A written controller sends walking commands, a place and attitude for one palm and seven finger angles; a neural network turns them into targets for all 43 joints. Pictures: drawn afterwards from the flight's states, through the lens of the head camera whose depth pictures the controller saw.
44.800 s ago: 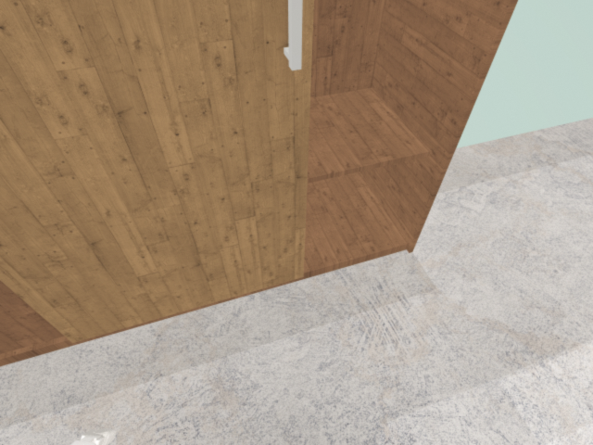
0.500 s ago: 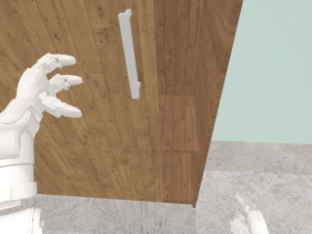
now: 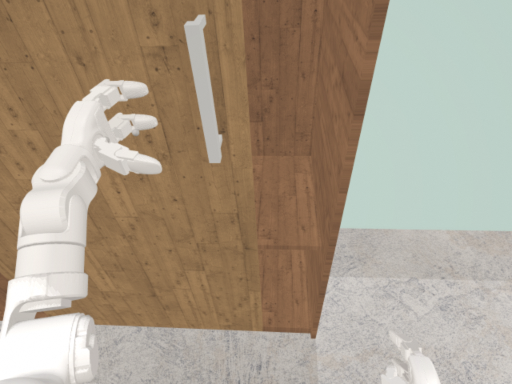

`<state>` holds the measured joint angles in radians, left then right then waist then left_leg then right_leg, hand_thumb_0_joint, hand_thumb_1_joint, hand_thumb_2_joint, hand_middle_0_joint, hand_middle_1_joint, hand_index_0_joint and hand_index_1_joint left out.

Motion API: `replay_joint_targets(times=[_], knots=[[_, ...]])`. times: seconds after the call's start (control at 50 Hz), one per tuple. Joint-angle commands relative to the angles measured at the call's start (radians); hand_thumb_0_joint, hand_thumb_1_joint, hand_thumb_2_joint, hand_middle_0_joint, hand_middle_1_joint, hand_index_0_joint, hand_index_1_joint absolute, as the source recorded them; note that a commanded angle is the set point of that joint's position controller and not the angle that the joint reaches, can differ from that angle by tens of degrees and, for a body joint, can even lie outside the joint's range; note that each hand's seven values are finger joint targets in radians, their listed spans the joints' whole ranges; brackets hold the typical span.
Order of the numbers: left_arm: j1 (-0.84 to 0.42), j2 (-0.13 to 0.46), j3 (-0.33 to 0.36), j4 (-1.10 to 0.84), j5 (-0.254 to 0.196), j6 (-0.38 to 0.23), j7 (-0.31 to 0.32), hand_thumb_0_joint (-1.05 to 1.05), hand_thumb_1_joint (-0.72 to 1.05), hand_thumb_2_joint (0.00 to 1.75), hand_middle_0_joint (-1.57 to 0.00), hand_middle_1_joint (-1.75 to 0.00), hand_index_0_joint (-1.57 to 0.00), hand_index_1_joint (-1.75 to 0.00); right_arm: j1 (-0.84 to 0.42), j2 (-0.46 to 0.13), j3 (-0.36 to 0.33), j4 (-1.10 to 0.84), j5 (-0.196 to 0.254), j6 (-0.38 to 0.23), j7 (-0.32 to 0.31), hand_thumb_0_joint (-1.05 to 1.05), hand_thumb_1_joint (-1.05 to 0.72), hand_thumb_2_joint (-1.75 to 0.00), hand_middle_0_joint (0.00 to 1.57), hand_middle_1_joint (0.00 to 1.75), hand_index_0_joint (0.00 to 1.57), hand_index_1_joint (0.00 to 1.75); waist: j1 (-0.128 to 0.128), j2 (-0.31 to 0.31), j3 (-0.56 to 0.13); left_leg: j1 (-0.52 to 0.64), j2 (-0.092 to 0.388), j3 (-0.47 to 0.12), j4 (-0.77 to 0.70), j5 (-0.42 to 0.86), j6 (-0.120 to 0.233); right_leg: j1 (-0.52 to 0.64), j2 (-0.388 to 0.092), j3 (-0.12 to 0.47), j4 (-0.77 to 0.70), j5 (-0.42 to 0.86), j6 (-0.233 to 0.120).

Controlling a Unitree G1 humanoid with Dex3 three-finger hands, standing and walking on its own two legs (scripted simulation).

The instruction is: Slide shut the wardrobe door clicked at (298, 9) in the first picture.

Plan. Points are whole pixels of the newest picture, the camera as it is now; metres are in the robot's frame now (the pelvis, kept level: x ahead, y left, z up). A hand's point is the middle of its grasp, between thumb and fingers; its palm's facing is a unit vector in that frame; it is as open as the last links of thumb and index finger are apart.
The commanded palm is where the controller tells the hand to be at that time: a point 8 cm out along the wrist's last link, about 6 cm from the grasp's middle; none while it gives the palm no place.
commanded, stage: move the hooked fingers beside the handle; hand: left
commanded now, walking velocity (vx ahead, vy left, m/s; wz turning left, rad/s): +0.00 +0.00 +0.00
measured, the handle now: (208, 95) +0.48 +0.10 +0.26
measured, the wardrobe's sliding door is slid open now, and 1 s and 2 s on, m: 0.18 0.18 0.18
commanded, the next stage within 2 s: feel for the door with the fingertips in 1.14 s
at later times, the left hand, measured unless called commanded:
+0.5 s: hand (156, 122) +0.41 +0.17 +0.25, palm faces +0.05 -1.00 -0.02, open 14.0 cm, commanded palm +0.38 +0.22 +0.25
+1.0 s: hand (152, 122) +0.40 +0.17 +0.25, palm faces +0.04 -1.00 -0.01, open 14.0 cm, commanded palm +0.38 +0.22 +0.25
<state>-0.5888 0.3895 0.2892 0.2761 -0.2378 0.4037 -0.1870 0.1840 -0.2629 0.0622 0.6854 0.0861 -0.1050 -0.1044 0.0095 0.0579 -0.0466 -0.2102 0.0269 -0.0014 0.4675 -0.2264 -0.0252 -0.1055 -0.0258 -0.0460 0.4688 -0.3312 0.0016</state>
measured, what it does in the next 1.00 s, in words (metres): stands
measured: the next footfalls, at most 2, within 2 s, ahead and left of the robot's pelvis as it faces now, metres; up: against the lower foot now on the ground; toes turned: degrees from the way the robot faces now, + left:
none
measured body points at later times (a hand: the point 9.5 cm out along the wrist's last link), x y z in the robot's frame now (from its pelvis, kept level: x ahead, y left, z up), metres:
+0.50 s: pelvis +0.00 +0.00 +0.00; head -0.02 -0.02 +0.45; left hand +0.40 +0.23 +0.25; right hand +0.15 -0.24 -0.10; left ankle +0.02 +0.14 -0.74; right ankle -0.05 -0.12 -0.74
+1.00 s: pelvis +0.00 +0.00 +0.00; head -0.03 -0.02 +0.45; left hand +0.39 +0.23 +0.25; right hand +0.16 -0.24 -0.09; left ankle +0.02 +0.14 -0.74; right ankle -0.05 -0.12 -0.74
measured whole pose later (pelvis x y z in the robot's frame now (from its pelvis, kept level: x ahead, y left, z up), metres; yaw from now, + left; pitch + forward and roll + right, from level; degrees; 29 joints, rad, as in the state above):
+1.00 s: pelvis +0.00 +0.00 +0.00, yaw -1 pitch -1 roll +0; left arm -0.68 0.35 0.26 0.40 -0.20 0.36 -0.12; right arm 0.21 -0.25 0.05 0.68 0.08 -0.08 -0.09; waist 0.00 0.05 -0.05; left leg -0.21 0.04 0.01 0.45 -0.22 -0.02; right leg -0.10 -0.02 -0.04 0.43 -0.31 0.00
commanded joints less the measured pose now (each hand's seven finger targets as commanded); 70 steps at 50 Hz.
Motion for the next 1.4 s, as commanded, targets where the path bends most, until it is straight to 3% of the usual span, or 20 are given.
replay_joint_targets(times=[0.0, 0.06, 0.12, 0.2, 0.24, 0.3, 0.38, 0.44, 0.48, 0.56, 0.64, 0.76, 0.8, 0.94, 0.98, 1.04, 1.12, 1.2, 1.28, 1.38], knots=[[-0.489, 0.233, 0.067, -0.183, -0.004, -0.074, 0.030, 0.00, -0.50, 0.30, -0.30, -1.20, -0.30, -1.20, -0.136, -0.108, -0.041, -0.152, -0.006, -0.051, -0.005, 0.00, -0.90, -0.90, 0.20, 0.30, 0.20, 0.30, 0.001, -0.057, -0.227, 0.187, -0.027, -0.004, -0.026, 0.242, 0.061, -0.068, 0.018, -0.007, -0.069, 0.375, -0.013], [-0.515, 0.202, 0.043, -0.209, 0.007, -0.085, 0.043, 0.00, -0.50, 0.30, -0.30, -1.20, -0.30, -1.20, -0.138, -0.100, -0.043, -0.157, -0.007, -0.047, -0.003, 0.00, -0.90, -0.90, 0.20, 0.30, 0.20, 0.30, -0.003, -0.025, -0.258, 0.215, -0.027, 0.006, -0.021, 0.280, 0.062, -0.057, 0.018, -0.003, -0.062, 0.414, -0.013], [-0.533, 0.215, 0.054, -0.149, 0.009, -0.089, 0.055, 0.00, -0.50, 0.30, -0.30, -1.20, -0.30, -1.20, -0.122, -0.106, -0.047, -0.143, -0.008, -0.041, -0.003, 0.00, -0.90, -0.90, 0.20, 0.30, 0.20, 0.30, -0.007, -0.068, -0.239, 0.196, -0.024, 0.006, -0.028, 0.253, 0.063, -0.060, 0.022, -0.003, -0.074, 0.392, -0.010], [-0.570, 0.160, 0.012, -0.162, 0.023, -0.098, 0.067, 0.00, -0.50, 0.30, -0.30, -1.20, -0.30, -1.20, -0.115, -0.098, -0.048, -0.150, -0.011, -0.039, 0.003, 0.00, -0.90, -0.90, 0.20, 0.30, 0.20, 0.30, -0.010, -0.013, -0.265, 0.219, -0.026, 0.007, -0.024, 0.289, 0.061, -0.051, 0.022, -0.002, -0.069, 0.417, -0.017], [-0.546, 0.201, 0.059, -0.119, 0.020, -0.096, 0.074, 0.00, -0.50, 0.30, -0.30, -1.20, -0.30, -1.20, -0.107, -0.104, -0.051, -0.142, -0.014, -0.035, 0.003, 0.00, -0.90, -0.90, 0.20, 0.30, 0.20, 0.30, -0.003, -0.074, -0.260, 0.202, -0.026, 0.009, -0.025, 0.297, 0.064, -0.037, 0.025, -0.003, -0.069, 0.442, -0.014], [-0.570, 0.155, 0.016, -0.090, 0.023, -0.096, 0.073, 0.00, -0.50, 0.30, -0.30, -1.20, -0.30, -1.20, -0.103, -0.098, -0.051, -0.141, -0.011, -0.031, 0.006, 0.00, -0.90, -0.90, 0.20, 0.30, 0.20, 0.30, -0.012, -0.046, -0.231, 0.193, -0.028, 0.013, -0.026, 0.274, 0.062, -0.058, 0.026, -0.001, -0.077, 0.418, -0.014], [-0.544, 0.225, 0.074, -0.071, 0.032, -0.102, 0.081, 0.00, -0.50, 0.30, -0.30, -1.20, -0.30, -1.20, -0.090, -0.105, -0.053, -0.142, -0.017, -0.020, 0.006, 0.00, -0.90, -0.90, 0.20, 0.30, 0.20, 0.30, 0.003, -0.057, -0.244, 0.174, -0.030, 0.018, -0.029, 0.277, 0.063, -0.030, 0.025, 0.002, -0.079, 0.421, -0.014], [-0.589, 0.187, 0.033, -0.106, 0.035, -0.121, 0.070, 0.00, -0.50, 0.30, -0.30, -1.20, -0.30, -1.20, -0.092, -0.101, -0.057, -0.153, -0.013, -0.024, 0.007, 0.00, -0.90, -0.90, 0.20, 0.30, 0.20, 0.30, -0.015, -0.053, -0.258, 0.199, -0.027, 0.020, -0.027, 0.287, 0.066, -0.042, 0.029, 0.003, -0.077, 0.434, -0.013], [-0.575, 0.175, 0.031, -0.162, 0.029, -0.135, 0.066, 0.00, -0.50, 0.30, -0.30, -1.20, -0.30, -1.20, -0.096, -0.095, -0.055, -0.165, -0.014, -0.028, 0.010, 0.00, -0.90, -0.90, 0.20, 0.30, 0.20, 0.30, -0.005, -0.012, -0.281, 0.216, -0.029, 0.016, -0.022, 0.309, 0.063, -0.025, 0.028, 0.001, -0.072, 0.443, -0.021], [-0.578, 0.115, -0.015, -0.148, 0.018, -0.117, 0.060, 0.00, -0.50, 0.30, -0.30, -1.20, -0.30, -1.20, -0.103, -0.095, -0.055, -0.158, -0.009, -0.035, 0.009, 0.00, -0.90, -0.90, 0.20, 0.30, 0.20, 0.30, -0.020, -0.033, -0.257, 0.220, -0.027, 0.014, -0.024, 0.285, 0.064, -0.060, 0.034, -0.003, -0.078, 0.422, -0.015], [-0.578, 0.120, -0.002, -0.139, 0.022, -0.096, 0.082, 0.00, -0.50, 0.30, -0.30, -1.20, -0.30, -1.20, -0.102, -0.095, -0.055, -0.151, -0.011, -0.034, 0.009, 0.00, -0.90, -0.90, 0.20, 0.30, 0.20, 0.30, -0.016, -0.031, -0.240, 0.211, -0.029, 0.013, -0.027, 0.275, 0.064, -0.071, 0.035, -0.002, -0.084, 0.405, -0.015], [-0.587, 0.203, 0.057, -0.107, 0.035, -0.106, 0.095, 0.00, -0.50, 0.30, -0.30, -1.20, -0.30, -1.20, -0.101, -0.101, -0.053, -0.148, -0.016, -0.022, 0.005, 0.00, -0.90, -0.90, 0.20, 0.30, 0.20, 0.30, -0.009, -0.080, -0.254, 0.192, -0.029, 0.018, -0.030, 0.272, 0.066, -0.043, 0.032, 0.006, -0.085, 0.414, -0.011], [-0.598, 0.203, 0.058, -0.131, 0.039, -0.122, 0.090, 0.00, -0.50, 0.30, -0.30, -1.20, -0.30, -1.20, -0.100, -0.096, -0.053, -0.157, -0.018, -0.023, 0.009, 0.00, -0.90, -0.90, 0.20, 0.30, 0.20, 0.30, -0.007, -0.026, -0.276, 0.209, -0.030, 0.017, -0.027, 0.286, 0.065, -0.033, 0.031, 0.008, -0.082, 0.428, -0.015], [-0.574, 0.104, -0.029, -0.073, 0.016, -0.102, 0.053, 0.00, -0.50, 0.30, -0.30, -1.20, -0.30, -1.20, -0.103, -0.096, -0.051, -0.157, -0.006, -0.026, 0.006, 0.00, -0.90, -0.90, 0.20, 0.30, 0.20, 0.30, -0.026, -0.047, -0.208, 0.193, -0.030, 0.015, -0.030, 0.240, 0.065, -0.084, 0.036, 0.000, -0.095, 0.390, -0.013], [-0.558, 0.152, 0.013, -0.045, 0.018, -0.096, 0.062, 0.00, -0.50, 0.30, -0.30, -1.20, -0.30, -1.20, -0.093, -0.102, -0.052, -0.146, -0.011, -0.023, 0.004, 0.00, -0.90, -0.90, 0.20, 0.30, 0.20, 0.30, -0.015, -0.062, -0.205, 0.176, -0.032, 0.012, -0.031, 0.229, 0.063, -0.075, 0.035, -0.002, -0.098, 0.363, -0.016], [-0.637, 0.137, -0.010, -0.093, 0.027, -0.113, 0.074, 0.00, -0.50, 0.30, -0.30, -1.20, -0.30, -1.20, -0.092, -0.098, -0.054, -0.147, -0.011, -0.029, 0.004, 0.00, -0.90, -0.90, 0.20, 0.30, 0.20, 0.30, -0.030, -0.036, -0.238, 0.204, -0.031, 0.007, -0.027, 0.244, 0.064, -0.085, 0.035, 0.000, -0.092, 0.369, -0.015], [-0.621, 0.196, 0.053, -0.187, 0.031, -0.152, 0.087, 0.00, -0.50, 0.30, -0.30, -1.20, -0.30, -1.20, -0.098, -0.096, -0.056, -0.162, -0.019, -0.033, 0.009, 0.00, -0.90, -0.90, 0.20, 0.30, 0.20, 0.30, -0.007, -0.007, -0.325, 0.238, -0.032, 0.007, -0.022, 0.319, 0.062, -0.017, 0.033, 0.005, -0.075, 0.446, -0.020], [-0.510, 0.152, 0.037, -0.145, 0.023, -0.127, 0.076, 0.00, -0.50, 0.30, -0.30, -1.20, -0.30, -1.20, -0.103, -0.094, -0.056, -0.165, -0.014, -0.027, 0.012, 0.00, -0.90, -0.90, 0.20, 0.30, 0.20, 0.30, -0.003, -0.047, -0.277, 0.216, -0.028, 0.012, -0.025, 0.317, 0.063, -0.025, 0.037, -0.003, -0.078, 0.456, -0.017], [-0.536, 0.110, -0.013, -0.105, 0.021, -0.077, 0.080, 0.00, -0.50, 0.30, -0.30, -1.20, -0.30, -1.20, -0.109, -0.096, -0.051, -0.154, -0.007, -0.019, 0.009, 0.00, -0.90, -0.90, 0.20, 0.30, 0.20, 0.30, -0.012, -0.045, -0.186, 0.178, -0.028, 0.013, -0.037, 0.232, 0.061, -0.079, 0.038, -0.007, -0.101, 0.352, -0.017], [-0.614, 0.089, -0.023, -0.193, 0.021, -0.098, 0.116, 0.00, -0.50, 0.30, -0.30, -1.20, -0.30, -1.20, -0.115, -0.090, -0.051, -0.151, -0.017, -0.029, 0.010, 0.00, -0.90, -0.90, 0.20, 0.30, 0.20, 0.30, -0.014, -0.034, -0.261, 0.221, -0.028, 0.005, -0.035, 0.257, 0.060, -0.062, 0.039, -0.004, -0.094, 0.356, -0.020]])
